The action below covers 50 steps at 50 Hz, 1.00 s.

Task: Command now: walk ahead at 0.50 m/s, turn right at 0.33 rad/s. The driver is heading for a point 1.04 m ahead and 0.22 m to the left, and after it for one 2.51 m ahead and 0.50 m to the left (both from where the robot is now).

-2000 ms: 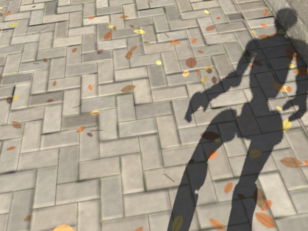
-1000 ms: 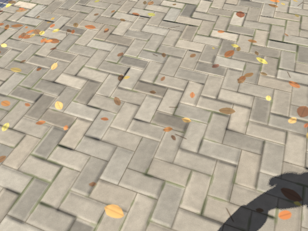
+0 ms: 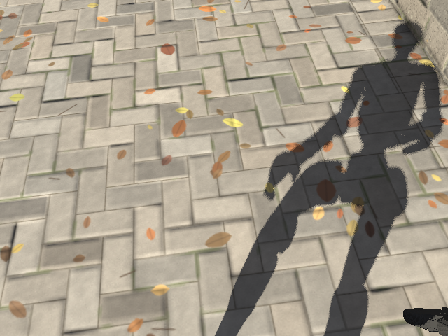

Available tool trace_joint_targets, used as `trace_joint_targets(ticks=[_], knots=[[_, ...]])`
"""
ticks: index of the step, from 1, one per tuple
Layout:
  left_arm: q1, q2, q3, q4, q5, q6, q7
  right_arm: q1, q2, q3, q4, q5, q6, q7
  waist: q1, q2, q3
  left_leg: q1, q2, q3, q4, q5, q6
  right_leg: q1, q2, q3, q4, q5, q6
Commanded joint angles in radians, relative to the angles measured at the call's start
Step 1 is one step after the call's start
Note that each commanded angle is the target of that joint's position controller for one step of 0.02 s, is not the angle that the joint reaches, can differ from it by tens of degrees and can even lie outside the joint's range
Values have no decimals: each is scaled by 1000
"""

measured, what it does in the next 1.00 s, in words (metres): walks ahead, turning left: left foot, then right foot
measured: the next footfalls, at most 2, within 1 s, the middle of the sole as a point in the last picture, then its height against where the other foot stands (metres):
left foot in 0.20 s outside the picture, level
right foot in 0.68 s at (259, 288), level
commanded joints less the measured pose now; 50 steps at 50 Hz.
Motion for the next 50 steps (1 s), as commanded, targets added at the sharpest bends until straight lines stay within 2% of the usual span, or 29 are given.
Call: trace_joint_targets(ticks=[1, 4, 6, 8, 9, 10, 11, 12, 13, 14, 15, 16, 18, 21, 25, 30, 32, 33, 34, 35, 36, 37, 38, 39, 40, 41, 43, 46, 50], knots=[[9, 154, 37, -45, 0, -15, 10, -63, -37, 1, -53, 13, -16, 17, 24, -117, -54, 179, -60, 80, -166, 213, -5, -93, -207, 112, -113, 140, -128], [55, 159, 34, -13, -1, -16, 5, -117, -67, -7, -71, 24, -23, 30, 48, -128, -28, 113, -52, 70, -234, 163, 45, 44, -279, 154, -68, 145, -122], [66, 170, 36, 5, 4, -10, 5, -116, -84, -14, -81, 27, -24, 37, 38, -138, -15, 73, -55, 73, -254, 59, 88, 145, -329, 170, -40, 230, -109], [43, 179, 39, 10, 4, -4, 8, -40, -106, -26, -67, 30, -24, 39, -11, -150, -38, 155, -86, 102, -278, -31, 136, 196, -329, 133, 42, 476, -82], [23, 171, 34, 8, 8, 0, 10, 76, -131, -43, -34, 28, -25, 37, -75, -130, -114, 308, -120, 130, -305, -2, 168, 193, -285, 79, 181, 656, -60], [15, 148, 21, -10, 20, 2, 17, 228, -171, -57, -6, 20, -23, 35, -143, -83, -245, 557, -42, 29, -272, 64, 223, 88, -241, 28, 403, 614, -27], [111, 91, 3, -38, 23, -11, 17, 320, -261, -79, 1, 7, -19, 37, -117, 142, -369, 902, 163, -400, -316, -39, 378, -264, -90, -53, 774, 216, 60], [110, 98, -4, -41, 23, -29, 12, 345, -203, -68, 21, 37, -13, 47, -122, 246, -380, 1007, 233, -704, -469, -240, 436, -492, -32, 0, 926, -326, 88], [26, 158, 7, -57, -2, -44, 0, 297, -147, -50, 11, 46, -7, 43, -135, 137, -241, 924, 224, -627, -489, -358, 391, -600, -97, 41, 980, -285, 80], [-59, 153, 3, -74, -9, -57, -6, 256, -128, -45, -6, 32, 2, 38, -136, 39, -151, 802, 181, -506, -499, -316, 360, -604, -134, 19, 953, -216, 72], [-105, 140, 2, -88, 8, -66, -8, 222, -117, -40, -10, 24, 9, 36, -112, -22, -73, 685, 140, -420, -519, -213, 346, -597, -164, 2, 869, -164, 73], [-107, 139, 8, -90, 28, -67, -6, 204, -101, -33, -17, 17, 8, 32, -87, -23, -63, 622, 104, -363, -535, -113, 334, -548, -191, 2, 790, -118, 79], [-83, 117, 4, -89, 39, -60, -3, 193, -104, -33, -20, 19, 11, 24, -59, 32, -76, 567, 66, -308, -556, 22, 341, -488, -196, -17, 704, -91, 109], [-136, 89, -6, -102, 38, -48, 7, 220, -137, -44, -1, 29, 13, 6, -67, 33, -63, 506, 38, -231, -565, 129, 344, -481, -180, -44, 547, -17, 154], [-283, 56, -19, -126, 30, -56, 0, 281, -154, -50, 30, 40, 31, -13, -120, 46, -54, 457, -15, -186, -537, 106, 287, -388, -130, -47, 282, 223, 172], [-379, 85, -7, -147, 14, -76, -19, 340, -145, -51, 57, 47, 56, -24, -139, 59, -51, 547, 17, -299, -452, 37, 262, -326, -93, -15, 133, 223, 143], [-344, 109, 6, -139, 10, -84, -20, 322, -149, -55, 55, 44, 64, -27, -109, 88, -53, 574, 32, -345, -401, 70, 248, -265, -95, -13, 105, 149, 114], [-274, 126, 17, -121, 10, -88, -16, 301, -140, -53, 49, 43, 66, -25, -67, 92, -79, 561, 13, -339, -347, 121, 231, -160, -96, -30, 63, 154, 88], [-167, 157, 33, -102, 20, -92, -8, 284, -108, -42, 37, 37, 64, -21, -12, 75, -164, 510, -34, -298, -209, 154, 202, 33, -150, -4, 60, 164, 45], [-3, 215, 49, -89, 31, -89, 3, 286, -54, -22, 12, 18, 60, -18, 51, -34, -315, 372, -101, -210, 64, -24, 164, 304, -325, 165, 93, 115, -23], [55, 261, 60, -53, 35, -72, -2, 427, -6, -5, -11, 46, 51, -18, -18, -348, -399, 24, -223, -91, 343, -543, 108, 558, -531, 601, 24, -68, -181], [32, 172, 45, -65, 10, -66, -6, 426, -107, -22, 16, 57, 50, -20, -4, -260, -317, -88, -127, -99, 468, -523, 93, 497, -541, 660, -14, -250, -167], [-7, 114, 30, -71, 10, -61, -1, 320, -152, -36, 7, 52, 55, -17, 21, -161, -187, -111, -95, -79, 498, -424, 82, 377, -490, 494, -32, -225, -124], [-50, 104, 23, -71, 19, -56, -2, 263, -143, -38, -4, 41, 58, -17, 8, -94, -112, -86, -65, -49, 484, -354, 73, 257, -445, 369, -57, -103, -101], [-76, 91, 19, -61, 23, -54, -2, 227, -130, -41, -18, 32, 57, -14, -9, -91, -62, -75, -40, -43, 448, -308, 68, 176, -412, 293, -83, -12, -95], [-90, 78, 13, -55, 30, -56, -1, 225, -112, -41, -24, 37, 61, -7, -30, -113, -45, -39, -17, -36, 426, -282, 69, 116, -382, 217, -110, 49, -84], [-97, 79, 16, -36, 23, -63, -3, 225, -67, -32, -36, 45, 71, 1, -45, -143, -36, -19, 2, -7, 386, -262, 61, 60, -365, 124, -155, 111, -94], [-76, 120, 29, 3, 19, -71, -8, 169, -31, -16, -62, 31, 70, 4, -45, -109, -24, -30, 8, -3, 249, -191, 47, 40, -370, 49, -198, 205, -126], [-65, 154, 32, 37, 5, -62, -11, 59, -15, 2, -78, 27, 46, 25, -15, -86, -11, 49, -9, 51, -25, 14, 63, 38, -330, -78, -206, 273, -102]])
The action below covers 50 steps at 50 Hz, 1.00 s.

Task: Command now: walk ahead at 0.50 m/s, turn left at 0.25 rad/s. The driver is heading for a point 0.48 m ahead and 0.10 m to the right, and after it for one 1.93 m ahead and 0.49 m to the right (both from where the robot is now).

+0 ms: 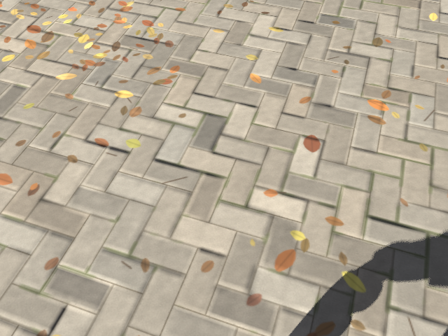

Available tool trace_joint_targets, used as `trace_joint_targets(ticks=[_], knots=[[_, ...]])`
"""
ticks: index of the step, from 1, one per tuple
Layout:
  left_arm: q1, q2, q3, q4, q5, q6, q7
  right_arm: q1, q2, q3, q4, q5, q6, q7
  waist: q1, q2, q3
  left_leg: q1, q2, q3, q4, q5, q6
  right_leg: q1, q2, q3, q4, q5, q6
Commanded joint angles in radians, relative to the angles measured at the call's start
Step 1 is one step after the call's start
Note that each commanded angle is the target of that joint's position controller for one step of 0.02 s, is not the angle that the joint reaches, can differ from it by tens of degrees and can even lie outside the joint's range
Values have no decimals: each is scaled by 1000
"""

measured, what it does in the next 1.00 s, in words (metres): walks ahead, turning right: left foot, then right foot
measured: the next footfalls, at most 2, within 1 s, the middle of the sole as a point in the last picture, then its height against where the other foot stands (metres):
left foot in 0.18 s outside the picture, level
right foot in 0.68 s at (301, 334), level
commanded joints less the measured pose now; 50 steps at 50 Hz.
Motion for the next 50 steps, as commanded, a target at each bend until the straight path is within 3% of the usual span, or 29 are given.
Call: trace_joint_targets(ticks=[1, 5, 7, 8, 9, 10, 11, 12, 13, 14, 15, 17, 19, 24, 28, 31, 32, 33, 34, 35, 36, 37, 38, 39, 40, 42, 45, 48, 50], knots=[[-60, 164, 31, -55, -19, -13, -1, -79, -2, 15, -79, -5, -29, 18, -15, -100, 18, 75, -6, 45, -178, 136, 10, -58, -238, 120, -117, 289, -169], [17, 206, 37, -7, -36, 12, -2, -160, -40, 5, -116, 3, -45, 30, -16, -123, 32, 131, -39, 58, -316, 71, 37, 32, -290, 179, -60, 332, -150], [4, 219, 37, 2, -38, 24, 3, -54, -84, -19, -89, -1, -50, 26, -99, -130, -28, 323, -77, 83, -395, 65, 68, 29, -273, 164, 70, 492, -113], [13, 194, 26, 4, -32, 24, 5, 80, -131, -45, -49, -7, -49, 15, -165, -118, -119, 542, -83, 87, -400, 85, 93, -36, -222, 129, 237, 544, -82], [9, 126, -3, -25, -4, 17, 5, 256, -210, -69, -24, -25, -42, -1, -236, -20, -276, 841, 110, -101, -356, 128, 154, -235, -160, 88, 541, 274, -35], [136, 11, -37, -43, -10, 3, 2, 277, -275, -77, -21, -36, -32, -6, -169, 242, -423, 1087, 352, -529, -457, -38, 297, -563, -14, 101, 871, -353, 21], [82, 129, -7, -22, -36, -2, 2, 278, -174, -54, -22, -31, -33, -3, -212, 127, -386, 1014, 325, -575, -528, -167, 287, -646, -48, 217, 991, -368, 21], [7, 164, 9, -50, -51, -2, 2, 223, -134, -39, -13, -20, -37, -1, -195, 106, -229, 901, 291, -419, -551, -156, 250, -711, -88, 199, 1010, -286, 13], [-28, 150, 7, -56, -43, 3, 7, 159, -100, -29, -9, -17, -42, 2, -163, 66, -156, 783, 247, -315, -580, -101, 229, -689, -126, 179, 978, -202, 16], [-41, 140, 11, -57, -29, 11, 10, 106, -67, -21, -6, -19, -49, 6, -132, 70, -98, 682, 211, -231, -617, -42, 218, -656, -149, 178, 935, -142, 22], [-16, 122, 13, -48, -28, 26, 11, 72, -48, -18, -2, -26, -58, 7, -99, 85, -74, 605, 188, -162, -657, 4, 207, -592, -169, 187, 915, -96, 27], [-1, 76, 7, -45, -30, 51, 11, 45, -43, -24, 16, -29, -78, 7, -69, 59, -48, 532, 187, -79, -713, 87, 217, -549, -173, 184, 893, -54, 39], [-37, 64, 7, -63, -25, 64, 13, 39, -58, -33, 37, -32, -88, 1, -60, 30, -13, 519, 190, -6, -742, 152, 219, -586, -176, 197, 840, 8, 49], [-171, 39, -6, -110, -19, 59, -15, 65, -104, -50, 78, -28, -80, -18, -97, -2, 32, 554, 166, 162, -763, 193, 193, -586, -162, 153, 560, 236, 40], [-291, 44, -9, -167, -15, 60, -37, 108, -137, -63, 113, -10, -58, -24, -133, -21, 81, 647, 192, 227, -728, 260, 170, -598, -147, 99, 418, 225, 5], [-271, 79, 10, -196, -2, 61, -52, 94, -173, -74, 115, 9, -30, -36, -98, 21, 25, 713, 191, 268, -552, 668, 130, -499, -75, 22, 376, 119, -32], [-201, 104, 25, -184, -3, 63, -53, 81, -184, -78, 109, 18, -21, -41, -59, 36, -27, 715, 179, 276, -439, 793, 112, -405, -33, -5, 365, 90, -52], [-72, 145, 50, -153, -4, 63, -47, 62, -176, -74, 102, 26, -14, -43, 13, 16, -97, 675, 142, 297, -258, 801, 81, -236, 13, -18, 296, 155, -81], [41, 211, 80, -127, -1, 69, -25, 89, -146, -62, 98, 15, -19, -42, 66, -58, -166, 522, 84, 306, -5, 573, 17, -4, -5, 60, 234, 379, -121], [22, 324, 91, -136, 0, 79, 0, 175, -4, -21, 63, -60, -30, -31, -52, -361, -238, 166, -65, 277, 357, -465, -54, 285, -258, 408, 333, 919, -238], [7, 317, 81, -200, 16, 65, -14, 236, -56, -13, 63, -37, -47, -19, -35, -283, -498, 39, -154, 32, 579, -602, -72, 419, -429, 803, 224, 761, -437], [-25, 253, 69, -213, 8, 59, -24, 117, -131, -33, 55, 2, -50, -17, 15, -121, -440, -3, -99, -37, 577, -504, -51, 354, -378, 693, 167, 676, -389], [-77, 214, 59, -207, -11, 53, -22, 51, -119, -29, 29, 7, -50, -26, -9, -92, -299, -46, -68, -18, 500, -407, -37, 229, -323, 580, 148, 576, -338], [-126, 179, 50, -209, -22, 55, -16, 38, -111, -29, 42, -11, -42, -40, -40, -43, -210, -30, -31, -17, 432, -343, -41, 99, -280, 517, 128, 524, -295], [-161, 163, 44, -217, -15, 60, -7, 42, -124, -35, 40, -21, -30, -49, -70, -63, -173, 29, -17, -25, 379, -302, -43, -16, -255, 480, 103, 521, -282], [-189, 165, 45, -230, 10, 66, 1, 69, -114, -36, 41, -25, -8, -50, -105, -97, -161, 120, -30, -16, 313, -272, -49, -142, -229, 443, 77, 557, -272], [-178, 191, 54, -223, 5, 74, 18, 58, -77, -24, 40, -33, 5, -57, -107, -103, -180, 141, -57, -7, 176, -224, -74, -186, -198, 402, 87, 598, -261], [-184, 195, 55, -228, -8, 98, 38, 10, -73, -22, 29, -28, 18, -55, -91, -128, -187, 148, -73, -24, 68, -135, -89, -197, -168, 425, 84, 364, -225], [-199, 181, 48, -233, -4, 110, 46, -9, -72, -21, 28, -21, 22, -51, -84, -152, -170, 159, -73, -26, 0, -93, -89, -207, -158, 433, 77, 195, -202]])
